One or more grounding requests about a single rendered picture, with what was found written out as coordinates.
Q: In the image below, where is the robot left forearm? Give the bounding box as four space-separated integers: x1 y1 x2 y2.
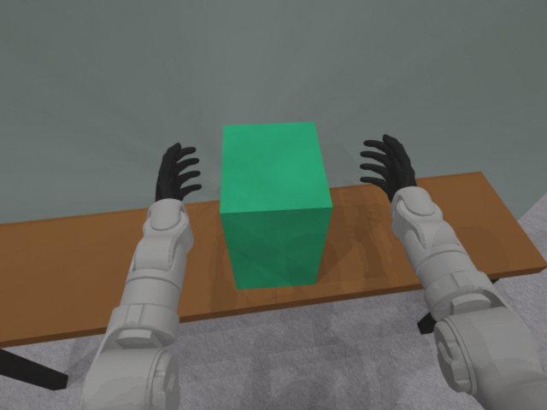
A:
79 198 194 410

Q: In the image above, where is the left robot hand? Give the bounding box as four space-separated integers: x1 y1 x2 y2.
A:
156 143 202 202

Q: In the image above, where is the robot right upper arm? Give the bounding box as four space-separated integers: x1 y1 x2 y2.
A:
433 307 547 410

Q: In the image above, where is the right robot hand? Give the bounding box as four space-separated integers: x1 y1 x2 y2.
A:
360 134 417 202

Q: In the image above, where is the robot left upper arm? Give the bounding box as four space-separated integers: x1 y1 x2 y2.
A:
82 348 180 410

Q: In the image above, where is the carton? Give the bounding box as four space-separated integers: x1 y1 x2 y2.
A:
220 121 333 290

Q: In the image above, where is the robot right forearm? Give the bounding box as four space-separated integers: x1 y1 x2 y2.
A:
390 186 544 371

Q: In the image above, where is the table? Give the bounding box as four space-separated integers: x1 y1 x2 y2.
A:
0 172 547 390

